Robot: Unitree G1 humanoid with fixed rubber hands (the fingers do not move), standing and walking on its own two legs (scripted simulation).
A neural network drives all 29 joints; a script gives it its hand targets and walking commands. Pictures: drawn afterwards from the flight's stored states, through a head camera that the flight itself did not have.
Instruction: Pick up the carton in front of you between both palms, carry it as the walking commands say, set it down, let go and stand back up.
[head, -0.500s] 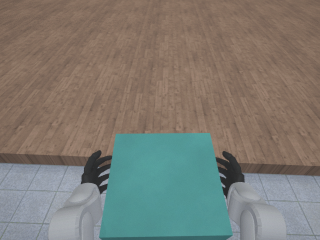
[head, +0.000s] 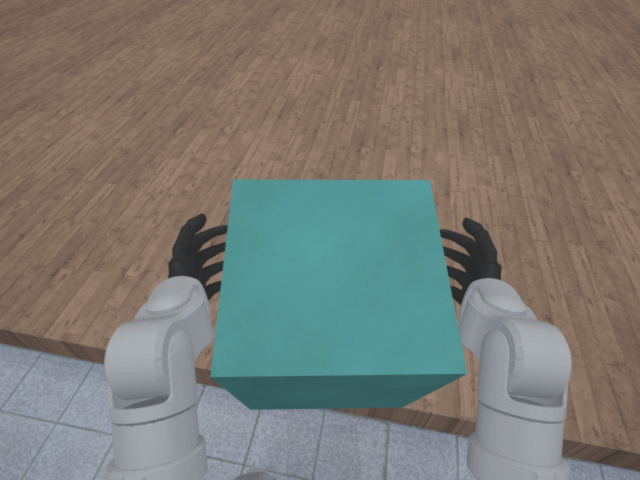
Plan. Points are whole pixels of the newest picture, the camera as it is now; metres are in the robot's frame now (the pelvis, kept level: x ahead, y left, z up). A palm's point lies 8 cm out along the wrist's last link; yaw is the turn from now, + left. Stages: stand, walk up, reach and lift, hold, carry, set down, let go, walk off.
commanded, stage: carry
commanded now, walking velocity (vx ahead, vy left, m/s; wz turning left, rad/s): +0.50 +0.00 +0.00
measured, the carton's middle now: (329, 308) +0.31 +0.01 +0.07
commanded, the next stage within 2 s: none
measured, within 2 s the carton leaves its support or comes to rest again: neither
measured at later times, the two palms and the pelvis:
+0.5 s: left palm (246, 135) +0.67 +0.17 +0.09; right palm (413, 144) +0.65 -0.13 +0.08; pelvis +0.29 +0.03 -0.01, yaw +0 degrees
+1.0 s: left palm (250, 81) +0.86 +0.19 +0.10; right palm (394, 83) +0.84 -0.11 +0.11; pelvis +0.51 +0.05 +0.00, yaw +1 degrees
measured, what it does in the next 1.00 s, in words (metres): walks ahead: left foot, then right foot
